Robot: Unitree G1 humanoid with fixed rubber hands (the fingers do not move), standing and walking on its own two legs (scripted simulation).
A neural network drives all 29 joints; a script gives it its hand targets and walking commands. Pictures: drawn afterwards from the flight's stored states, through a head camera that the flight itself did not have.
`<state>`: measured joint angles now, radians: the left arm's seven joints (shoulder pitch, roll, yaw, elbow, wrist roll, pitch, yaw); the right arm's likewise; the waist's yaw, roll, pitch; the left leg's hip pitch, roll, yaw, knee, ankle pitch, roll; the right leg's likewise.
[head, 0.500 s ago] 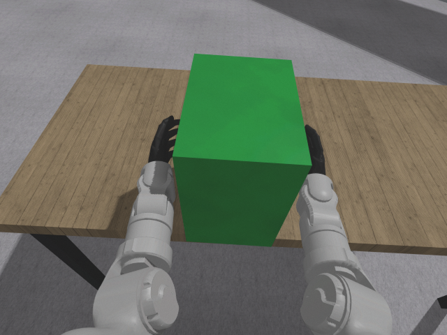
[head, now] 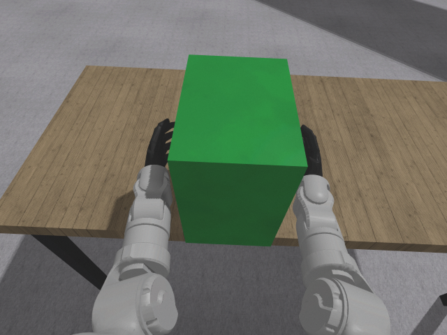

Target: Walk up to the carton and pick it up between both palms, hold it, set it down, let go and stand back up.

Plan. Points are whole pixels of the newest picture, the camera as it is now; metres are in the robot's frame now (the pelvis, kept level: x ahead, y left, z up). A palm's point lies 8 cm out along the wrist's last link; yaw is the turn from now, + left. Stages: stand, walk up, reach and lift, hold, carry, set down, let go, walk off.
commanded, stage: reach and lift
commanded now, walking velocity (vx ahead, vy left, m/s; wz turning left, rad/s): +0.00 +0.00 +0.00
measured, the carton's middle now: (232, 157) +0.45 +0.01 +0.05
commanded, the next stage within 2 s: none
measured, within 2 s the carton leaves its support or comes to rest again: leaves its support in 0.12 s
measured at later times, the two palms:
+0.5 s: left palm (148, 181) +0.36 +0.16 +0.08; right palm (311, 175) +0.37 -0.12 +0.11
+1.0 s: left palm (145, 171) +0.35 +0.16 +0.12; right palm (318, 178) +0.35 -0.12 +0.13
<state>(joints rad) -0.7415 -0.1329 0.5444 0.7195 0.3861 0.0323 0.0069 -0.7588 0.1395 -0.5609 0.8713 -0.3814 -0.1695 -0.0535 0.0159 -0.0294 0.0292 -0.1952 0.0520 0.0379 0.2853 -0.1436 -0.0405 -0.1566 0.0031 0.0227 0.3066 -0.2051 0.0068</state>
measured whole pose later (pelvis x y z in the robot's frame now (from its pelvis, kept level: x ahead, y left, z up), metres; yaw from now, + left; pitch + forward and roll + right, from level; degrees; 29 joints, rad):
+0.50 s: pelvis -0.04 +0.00 +0.00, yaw +0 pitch +3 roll -1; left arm -0.72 -0.11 0.52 0.78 0.39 -0.11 0.05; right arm -0.81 0.08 -0.55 1.09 -0.39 -0.40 -0.09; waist 0.01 -0.09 -0.01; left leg -0.26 0.07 0.02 0.27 -0.08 -0.04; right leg -0.20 0.02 0.00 0.26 -0.12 0.00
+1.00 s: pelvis -0.05 +0.00 +0.00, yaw +1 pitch +2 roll +0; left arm -0.80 -0.04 0.39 0.84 0.32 0.14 0.09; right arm -0.84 0.06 -0.53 1.11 -0.30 -0.20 -0.10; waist -0.01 -0.09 -0.08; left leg -0.26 0.05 0.02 0.30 -0.08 -0.03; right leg -0.22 0.00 0.00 0.33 -0.15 0.01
